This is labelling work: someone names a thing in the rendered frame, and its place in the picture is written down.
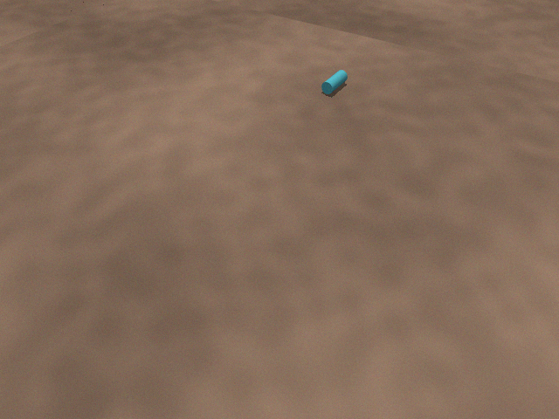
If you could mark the bottle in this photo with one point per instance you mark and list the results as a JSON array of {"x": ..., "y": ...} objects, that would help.
[{"x": 333, "y": 82}]

